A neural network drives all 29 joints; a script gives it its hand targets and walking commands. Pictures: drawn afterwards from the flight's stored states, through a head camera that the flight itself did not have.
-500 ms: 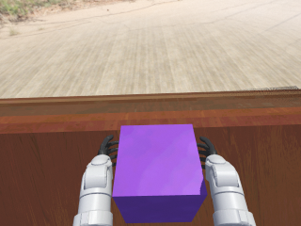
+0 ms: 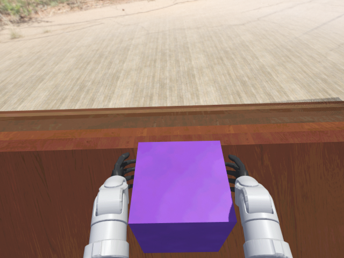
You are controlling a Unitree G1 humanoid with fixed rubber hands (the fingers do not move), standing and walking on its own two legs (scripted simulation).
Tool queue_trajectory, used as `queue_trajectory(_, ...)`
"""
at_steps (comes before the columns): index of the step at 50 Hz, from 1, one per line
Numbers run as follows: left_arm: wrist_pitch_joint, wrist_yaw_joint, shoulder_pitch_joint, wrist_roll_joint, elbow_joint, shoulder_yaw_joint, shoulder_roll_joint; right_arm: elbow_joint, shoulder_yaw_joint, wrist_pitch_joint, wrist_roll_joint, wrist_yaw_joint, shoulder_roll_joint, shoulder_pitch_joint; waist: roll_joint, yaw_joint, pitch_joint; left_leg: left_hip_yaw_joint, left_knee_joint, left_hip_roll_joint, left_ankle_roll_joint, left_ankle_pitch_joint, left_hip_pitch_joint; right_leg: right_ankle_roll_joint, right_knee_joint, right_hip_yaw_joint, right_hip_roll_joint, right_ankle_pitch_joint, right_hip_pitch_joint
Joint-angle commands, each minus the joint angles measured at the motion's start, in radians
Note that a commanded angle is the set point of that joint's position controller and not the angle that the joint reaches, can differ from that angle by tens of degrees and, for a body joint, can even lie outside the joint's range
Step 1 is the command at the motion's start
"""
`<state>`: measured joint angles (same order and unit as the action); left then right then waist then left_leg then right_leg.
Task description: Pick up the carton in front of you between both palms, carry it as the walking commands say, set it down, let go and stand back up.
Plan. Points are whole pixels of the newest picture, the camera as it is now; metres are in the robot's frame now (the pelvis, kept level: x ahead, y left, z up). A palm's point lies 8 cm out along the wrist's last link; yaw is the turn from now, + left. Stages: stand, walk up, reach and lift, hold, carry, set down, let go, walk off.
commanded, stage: hold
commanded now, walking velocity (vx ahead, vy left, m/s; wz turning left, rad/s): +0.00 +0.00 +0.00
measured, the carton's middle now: (180, 199) +0.29 +0.00 -0.03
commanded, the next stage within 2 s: carry in 0.12 s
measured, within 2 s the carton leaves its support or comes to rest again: neither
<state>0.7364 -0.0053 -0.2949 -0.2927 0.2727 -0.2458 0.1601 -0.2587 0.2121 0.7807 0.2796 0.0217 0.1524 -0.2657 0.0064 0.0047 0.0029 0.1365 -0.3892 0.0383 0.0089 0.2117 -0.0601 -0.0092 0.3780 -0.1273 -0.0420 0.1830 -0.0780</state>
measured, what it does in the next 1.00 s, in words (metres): walks ahead: right foot, then left foot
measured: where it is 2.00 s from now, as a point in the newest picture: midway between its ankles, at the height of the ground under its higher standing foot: (166, 167)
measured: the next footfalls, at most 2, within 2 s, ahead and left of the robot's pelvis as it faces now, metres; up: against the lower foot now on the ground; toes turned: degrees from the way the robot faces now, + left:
right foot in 0.52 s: +0.16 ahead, -0.08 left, +0.00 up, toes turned -6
left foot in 0.84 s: +0.41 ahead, +0.16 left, +0.00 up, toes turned +13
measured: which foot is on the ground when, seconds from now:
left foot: down 0.00-0.54, up 0.56-0.82, down 0.84-1.00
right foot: down 0.00-0.32, up 0.34-0.50, down 0.52-0.84, up 0.86-1.00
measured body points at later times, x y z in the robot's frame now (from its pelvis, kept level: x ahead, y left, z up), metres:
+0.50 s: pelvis +0.09 +0.02 +0.00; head +0.07 +0.02 +0.45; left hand +0.38 +0.18 +0.07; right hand +0.37 -0.12 +0.06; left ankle +0.01 +0.14 -0.74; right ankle +0.11 -0.08 -0.74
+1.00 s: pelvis +0.35 +0.09 -0.01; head +0.37 +0.09 +0.44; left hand +0.64 +0.24 +0.06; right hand +0.63 -0.06 +0.06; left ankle +0.37 +0.15 -0.74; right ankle +0.27 -0.04 -0.66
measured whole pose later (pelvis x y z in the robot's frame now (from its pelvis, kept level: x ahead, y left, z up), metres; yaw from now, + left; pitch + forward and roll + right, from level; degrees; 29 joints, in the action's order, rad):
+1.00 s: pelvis +0.35 +0.09 -0.01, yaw +0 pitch +5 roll -1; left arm 1.23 0.10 -0.21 -0.10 -0.32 -0.15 0.14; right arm 0.30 0.11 1.25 0.12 0.10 0.14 -0.19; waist -0.01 0.00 0.07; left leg -0.24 -0.45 -0.03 -0.08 0.22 -0.32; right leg 0.00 1.09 0.08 0.08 0.36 -0.48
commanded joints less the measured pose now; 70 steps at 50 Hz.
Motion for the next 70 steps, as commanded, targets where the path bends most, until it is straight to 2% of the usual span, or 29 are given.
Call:
queue_trajectory(1,-0.015,-0.256,-0.460,0.282,-0.009,0.559,0.962,0.110,-0.565,-0.064,-0.306,-0.261,0.946,-0.584,-0.002,0.000,0.255,-0.064,0.061,0.050,0.011,-0.191,0.012,-0.007,-0.046,0.055,-0.048,-0.160,0.100)
queue_trajectory(5,-0.012,-0.253,-0.443,0.286,-0.022,0.564,0.962,0.124,-0.569,-0.062,-0.309,-0.261,0.938,-0.569,0.000,-0.001,0.254,-0.061,0.062,0.050,0.012,-0.212,0.019,-0.007,-0.046,0.055,-0.050,-0.173,0.101)
queue_trajectory(6,-0.008,-0.252,-0.448,0.294,-0.027,0.573,0.956,0.123,-0.566,-0.060,-0.307,-0.261,0.933,-0.581,-0.041,0.000,0.232,-0.020,-0.016,-0.117,-0.007,-0.076,-0.131,0.007,0.038,0.044,0.115,-0.026,-0.006)
queue_trajectory(9,0.000,-0.236,-0.461,0.328,-0.101,0.630,0.960,0.206,-0.630,-0.054,-0.354,-0.256,0.941,-0.618,-0.060,0.003,0.222,-0.031,-0.040,-0.064,-0.023,0.429,-0.256,0.045,-0.068,-0.070,0.144,0.538,-0.112)
queue_trajectory(14,0.086,-0.186,-0.460,0.406,-0.301,0.753,0.926,0.356,-0.757,0.034,-0.456,-0.233,0.921,-0.626,-0.132,0.002,0.310,-0.187,-0.108,-0.018,-0.012,0.199,-0.229,0.108,-0.073,-0.113,0.230,0.475,-0.125)
queue_trajectory(16,0.149,-0.171,-0.469,0.447,-0.380,0.801,0.898,0.407,-0.782,0.093,-0.488,-0.220,0.886,-0.622,0.029,0.001,0.298,-0.030,0.054,-0.128,-0.050,0.307,-0.080,0.048,0.118,0.061,0.132,0.409,-0.292)
queue_trajectory(17,0.184,-0.166,-0.486,0.467,-0.410,0.821,0.882,0.409,-0.779,0.125,-0.493,-0.210,0.864,-0.578,0.231,-0.019,0.281,0.214,0.171,-0.281,-0.113,0.397,0.018,0.000,0.348,0.184,0.067,0.317,-0.447)
queue_trajectory(19,0.248,-0.171,-0.503,0.523,-0.432,0.861,0.862,0.450,-0.775,0.185,-0.489,-0.186,0.815,-0.534,0.228,-0.029,0.204,0.352,0.181,-0.372,-0.206,0.137,0.109,0.005,0.357,0.197,0.079,0.350,-0.626)
queue_trajectory(22,0.314,-0.171,-0.439,0.592,-0.466,0.882,0.878,0.570,-0.799,0.262,-0.529,-0.162,0.812,-0.521,0.141,-0.036,0.300,0.135,0.102,-0.306,-0.167,-0.116,0.141,0.004,0.211,0.257,0.038,0.229,-0.494)
queue_trajectory(25,0.367,-0.161,-0.352,0.598,-0.526,0.879,0.898,0.645,-0.826,0.321,-0.557,-0.162,0.833,-0.457,0.119,-0.016,0.378,-0.076,-0.024,-0.213,-0.099,-0.084,-0.034,0.005,-0.028,0.317,0.016,0.025,-0.107)
queue_trajectory(26,0.385,-0.159,-0.320,0.593,-0.540,0.871,0.898,0.653,-0.827,0.339,-0.560,-0.166,0.839,-0.425,0.063,-0.004,0.413,-0.134,-0.120,-0.181,-0.071,-0.030,-0.210,0.022,-0.051,0.257,0.071,0.013,0.135)
queue_trajectory(27,0.400,-0.155,-0.276,0.574,-0.550,0.855,0.873,0.677,-0.829,0.360,-0.570,-0.174,0.837,-0.421,-0.120,0.018,0.438,-0.228,-0.346,-0.121,-0.026,0.096,-0.419,0.090,-0.134,-0.023,0.262,0.215,0.303)
queue_trajectory(28,0.408,-0.149,-0.248,0.542,-0.546,0.838,0.848,0.702,-0.838,0.382,-0.586,-0.185,0.834,-0.441,-0.307,0.025,0.371,-0.271,-0.481,-0.048,-0.006,0.272,-0.694,0.209,-0.155,-0.317,0.447,0.140,0.395)
queue_trajectory(29,0.420,-0.144,-0.256,0.535,-0.568,0.835,0.878,0.698,-0.841,0.396,-0.596,-0.192,0.837,-0.461,-0.238,0.026,0.320,-0.205,-0.558,-0.091,-0.031,0.356,-0.780,0.266,-0.136,-0.356,0.499,0.032,0.378)
queue_trajectory(32,0.449,-0.138,-0.321,0.569,-0.660,0.843,0.899,0.706,-0.838,0.417,-0.626,-0.203,0.856,-0.461,-0.073,0.027,0.305,-0.182,-0.518,-0.147,-0.029,0.291,-0.760,0.208,-0.156,-0.169,0.446,-0.033,0.294)
queue_trajectory(38,0.494,-0.150,-0.357,0.621,-0.690,0.857,0.859,0.723,-0.801,0.445,-0.603,-0.169,0.834,-0.446,-0.164,0.016,0.277,-0.332,-0.173,-0.066,-0.008,-0.021,-0.425,0.113,-0.148,0.166,0.298,-0.110,0.073)
queue_trajectory(41,0.513,-0.153,-0.353,0.623,-0.673,0.849,0.831,0.695,-0.779,0.461,-0.578,-0.163,0.812,-0.417,-0.103,-0.004,0.320,-0.429,-0.087,-0.016,-0.031,-0.067,-0.064,0.057,0.085,0.289,0.240,-0.181,-0.097)
queue_trajectory(42,0.519,-0.155,-0.350,0.621,-0.665,0.844,0.817,0.678,-0.769,0.466,-0.571,-0.162,0.805,-0.406,-0.056,-0.017,0.374,-0.357,-0.084,-0.069,-0.044,-0.006,0.120,0.024,0.250,0.327,0.212,-0.164,-0.200)
queue_trajectory(43,0.530,-0.158,-0.379,0.622,-0.674,0.840,0.798,0.658,-0.754,0.468,-0.556,-0.160,0.791,-0.393,0.161,-0.037,0.415,0.079,0.080,-0.324,-0.119,0.226,0.225,-0.030,0.542,0.349,0.129,0.026,-0.368)
queue_trajectory(44,0.540,-0.161,-0.406,0.632,-0.669,0.845,0.804,0.640,-0.747,0.467,-0.544,-0.159,0.792,-0.410,0.289,-0.034,0.396,0.403,0.182,-0.476,-0.231,0.199,0.322,-0.036,0.725,0.268,0.036,0.311,-0.606)
queue_trajectory(45,0.540,-0.166,-0.406,0.633,-0.643,0.849,0.823,0.647,-0.750,0.467,-0.553,-0.158,0.811,-0.419,0.212,-0.030,0.388,0.385,0.169,-0.498,-0.253,0.132,0.295,0.002,0.842,0.162,0.104,0.313,-0.663)
queue_trajectory(48,0.513,-0.176,-0.406,0.634,-0.636,0.852,0.898,0.695,-0.788,0.445,-0.574,-0.165,0.907,-0.481,0.016,-0.024,0.372,0.128,0.157,-0.417,-0.186,-0.094,0.176,0.028,0.777,0.137,0.190,0.165,-0.639)
queue_trajectory(60,0.475,-0.137,-0.240,0.547,-0.660,0.852,0.907,0.724,-0.817,0.435,-0.603,-0.205,0.859,-0.360,0.138,-0.030,0.252,-0.250,0.137,-0.267,-0.128,-0.535,0.212,0.029,0.181,0.336,0.080,-0.146,-0.537)
queue_trajectory(64,0.473,-0.158,-0.248,0.568,-0.638,0.859,0.908,0.713,-0.821,0.431,-0.588,-0.205,0.858,-0.365,0.144,-0.001,0.302,-0.368,-0.132,-0.223,-0.069,-0.747,0.136,0.061,0.077,0.424,-0.009,-0.154,-0.185)
queue_trajectory(65,0.469,-0.164,-0.263,0.574,-0.641,0.860,0.908,0.720,-0.827,0.427,-0.588,-0.205,0.854,-0.392,0.101,0.017,0.359,-0.386,-0.301,-0.192,-0.042,-0.622,0.019,0.062,0.075,0.403,0.013,-0.105,0.019)
queue_trajectory(66,0.468,-0.166,-0.271,0.578,-0.651,0.861,0.899,0.728,-0.833,0.424,-0.590,-0.206,0.845,-0.419,-0.029,0.040,0.427,-0.368,-0.549,-0.164,-0.020,-0.304,-0.149,0.083,0.065,0.122,0.222,0.010,0.190)
queue_trajectory(67,0.456,-0.170,-0.301,0.578,-0.621,0.854,0.887,0.751,-0.851,0.426,-0.598,-0.201,0.850,-0.453,-0.301,0.042,0.479,-0.288,-0.822,-0.007,0.010,0.217,-0.500,0.236,-0.047,-0.349,0.460,0.085,0.407)
queue_trajectory(68,0.450,-0.171,-0.304,0.595,-0.619,0.861,0.899,0.728,-0.851,0.420,-0.596,-0.198,0.847,-0.469,-0.261,0.042,0.453,-0.159,-0.981,-0.028,-0.021,0.276,-0.608,0.273,-0.106,-0.390,0.460,0.048,0.374)
queue_trajectory(70,0.434,-0.172,-0.375,0.623,-0.634,0.888,0.928,0.726,-0.855,0.401,-0.601,-0.190,0.867,-0.520,-0.105,0.040,0.432,-0.124,-1.012,-0.102,-0.061,0.212,-0.653,0.245,-0.049,-0.200,0.404,-0.148,0.291)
